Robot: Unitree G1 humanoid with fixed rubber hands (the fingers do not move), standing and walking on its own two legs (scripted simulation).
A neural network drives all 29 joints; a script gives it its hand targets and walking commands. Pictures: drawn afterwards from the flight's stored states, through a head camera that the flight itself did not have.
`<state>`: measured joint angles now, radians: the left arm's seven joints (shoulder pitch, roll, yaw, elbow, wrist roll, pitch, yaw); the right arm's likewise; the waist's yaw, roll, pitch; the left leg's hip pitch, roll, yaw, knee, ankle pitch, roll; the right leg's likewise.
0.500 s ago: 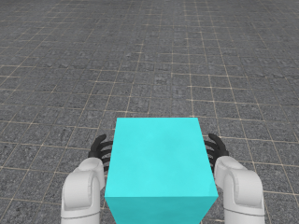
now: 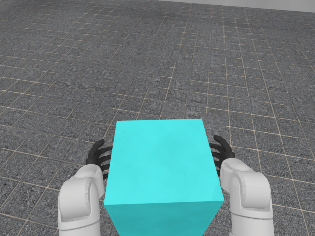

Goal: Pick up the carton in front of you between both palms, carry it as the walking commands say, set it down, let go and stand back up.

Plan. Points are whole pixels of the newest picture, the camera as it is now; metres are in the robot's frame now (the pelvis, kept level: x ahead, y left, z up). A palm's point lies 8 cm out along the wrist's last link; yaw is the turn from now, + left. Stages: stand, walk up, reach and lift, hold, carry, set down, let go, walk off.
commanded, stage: carry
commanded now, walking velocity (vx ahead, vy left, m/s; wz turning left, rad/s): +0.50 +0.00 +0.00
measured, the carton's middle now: (160, 181) +0.27 +0.00 +0.00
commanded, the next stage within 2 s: none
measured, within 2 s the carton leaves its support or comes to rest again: neither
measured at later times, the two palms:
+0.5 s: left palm (113, 84) +0.59 +0.14 +0.07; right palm (198, 80) +0.62 -0.16 +0.07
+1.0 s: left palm (110, 37) +0.93 +0.18 +0.09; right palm (175, 33) +0.94 -0.12 +0.10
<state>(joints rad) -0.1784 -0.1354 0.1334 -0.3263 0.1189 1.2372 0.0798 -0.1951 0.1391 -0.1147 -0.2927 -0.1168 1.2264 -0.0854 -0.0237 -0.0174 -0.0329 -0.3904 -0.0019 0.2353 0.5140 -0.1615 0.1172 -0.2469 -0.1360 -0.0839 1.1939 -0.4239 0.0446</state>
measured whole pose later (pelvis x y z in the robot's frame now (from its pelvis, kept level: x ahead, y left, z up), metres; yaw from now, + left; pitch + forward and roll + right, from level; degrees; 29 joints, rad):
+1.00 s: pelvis +0.67 +0.02 -0.01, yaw +2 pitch +3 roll +1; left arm -0.14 -0.13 0.10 -0.41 0.11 1.21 0.08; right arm -0.16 0.13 -0.09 -0.39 -0.10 1.22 -0.10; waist 0.00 -0.03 -0.09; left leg -0.48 0.04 0.23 0.50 -0.06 0.07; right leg 0.08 -0.09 -0.18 0.47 -0.48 0.03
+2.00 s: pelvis +1.34 +0.07 +0.00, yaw +3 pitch +3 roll +0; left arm -0.11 -0.13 0.08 -0.43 0.11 1.19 0.08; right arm -0.12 0.13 -0.08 -0.43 -0.10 1.20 -0.10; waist 0.00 0.00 -0.08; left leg -0.49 0.07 0.22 0.46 -0.05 0.03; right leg 0.11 -0.06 -0.19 0.31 -0.44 0.04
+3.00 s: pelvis +2.00 +0.11 +0.00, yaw +3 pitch +3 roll +0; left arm -0.13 -0.13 0.08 -0.43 0.10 1.19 0.08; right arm -0.13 0.13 -0.09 -0.44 -0.10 1.21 -0.10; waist 0.00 0.00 -0.07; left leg -0.50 0.06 0.21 0.45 0.02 0.01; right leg 0.09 -0.05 -0.20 0.30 -0.42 0.03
